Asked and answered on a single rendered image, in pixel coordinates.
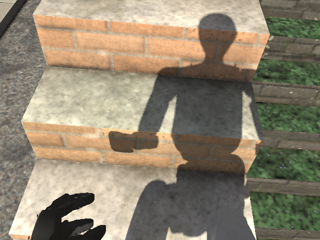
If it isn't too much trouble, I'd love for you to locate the robot left hand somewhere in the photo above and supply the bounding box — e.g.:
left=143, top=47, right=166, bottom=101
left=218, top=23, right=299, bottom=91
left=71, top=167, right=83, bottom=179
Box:
left=28, top=192, right=106, bottom=240

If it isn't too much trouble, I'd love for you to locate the robot right thigh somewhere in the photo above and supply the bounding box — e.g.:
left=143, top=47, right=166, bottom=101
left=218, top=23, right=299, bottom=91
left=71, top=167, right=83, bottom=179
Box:
left=207, top=210, right=256, bottom=240

